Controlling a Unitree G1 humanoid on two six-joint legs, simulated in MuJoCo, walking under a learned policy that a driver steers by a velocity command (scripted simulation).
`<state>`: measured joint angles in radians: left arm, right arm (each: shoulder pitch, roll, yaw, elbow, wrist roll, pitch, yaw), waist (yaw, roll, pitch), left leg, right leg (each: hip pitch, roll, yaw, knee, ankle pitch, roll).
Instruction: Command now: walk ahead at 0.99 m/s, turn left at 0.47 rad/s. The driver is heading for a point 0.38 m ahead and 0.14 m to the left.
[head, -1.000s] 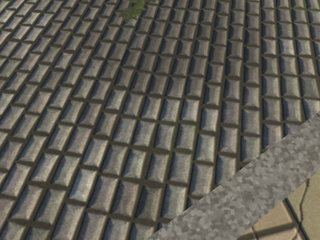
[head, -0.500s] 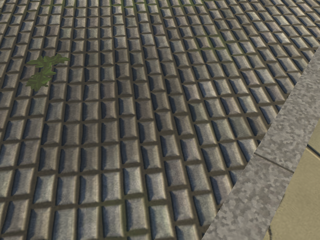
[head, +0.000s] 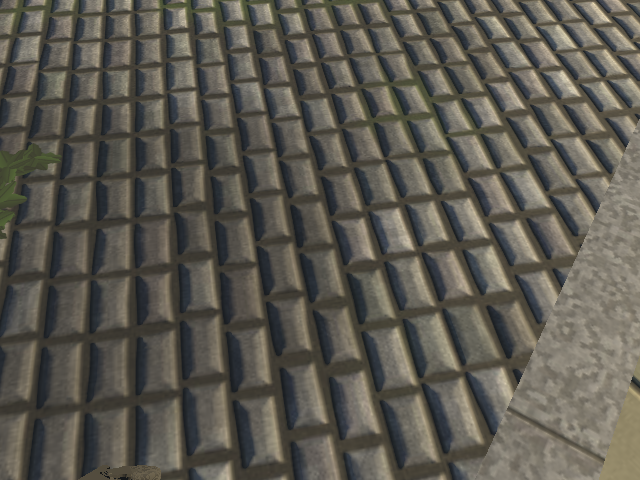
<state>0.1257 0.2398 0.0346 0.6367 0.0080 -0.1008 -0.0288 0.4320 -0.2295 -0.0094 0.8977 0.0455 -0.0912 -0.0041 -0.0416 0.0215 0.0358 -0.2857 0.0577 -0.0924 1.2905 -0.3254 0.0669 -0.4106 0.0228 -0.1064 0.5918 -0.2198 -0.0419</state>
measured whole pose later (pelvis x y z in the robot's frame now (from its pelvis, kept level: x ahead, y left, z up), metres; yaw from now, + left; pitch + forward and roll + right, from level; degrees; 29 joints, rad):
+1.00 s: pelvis +0.54 +0.04 +0.01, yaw +18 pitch +0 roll +0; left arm 0.16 0.23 0.03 0.85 0.01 -0.03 0.02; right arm 0.18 -0.23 -0.01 0.85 -0.02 0.01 -0.01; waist 0.00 0.01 0.01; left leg -0.23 -0.05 -0.05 0.53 -0.31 0.03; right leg -0.31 -0.02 0.02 0.54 -0.23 0.02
